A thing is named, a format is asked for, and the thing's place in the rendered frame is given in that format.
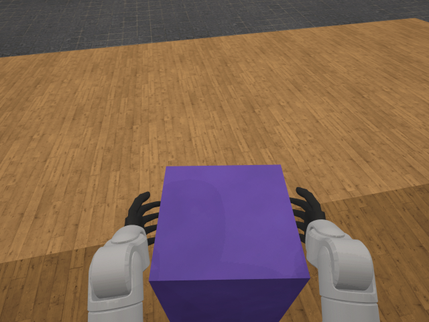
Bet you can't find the right robot forearm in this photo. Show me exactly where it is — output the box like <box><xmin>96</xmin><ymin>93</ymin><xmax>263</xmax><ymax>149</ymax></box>
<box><xmin>305</xmin><ymin>219</ymin><xmax>380</xmax><ymax>322</ymax></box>

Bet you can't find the left robot hand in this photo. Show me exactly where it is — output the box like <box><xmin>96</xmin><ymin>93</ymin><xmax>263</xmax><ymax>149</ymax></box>
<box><xmin>124</xmin><ymin>192</ymin><xmax>161</xmax><ymax>245</ymax></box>

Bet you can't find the carton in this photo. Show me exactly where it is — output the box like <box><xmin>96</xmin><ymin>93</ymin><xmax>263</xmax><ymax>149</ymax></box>
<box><xmin>149</xmin><ymin>164</ymin><xmax>310</xmax><ymax>322</ymax></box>

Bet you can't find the left robot forearm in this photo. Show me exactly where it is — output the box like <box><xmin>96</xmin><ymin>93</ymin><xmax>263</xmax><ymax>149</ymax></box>
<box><xmin>87</xmin><ymin>225</ymin><xmax>150</xmax><ymax>322</ymax></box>

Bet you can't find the right robot hand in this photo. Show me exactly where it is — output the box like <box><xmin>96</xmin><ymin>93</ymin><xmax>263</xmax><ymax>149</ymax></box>
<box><xmin>290</xmin><ymin>187</ymin><xmax>326</xmax><ymax>243</ymax></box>

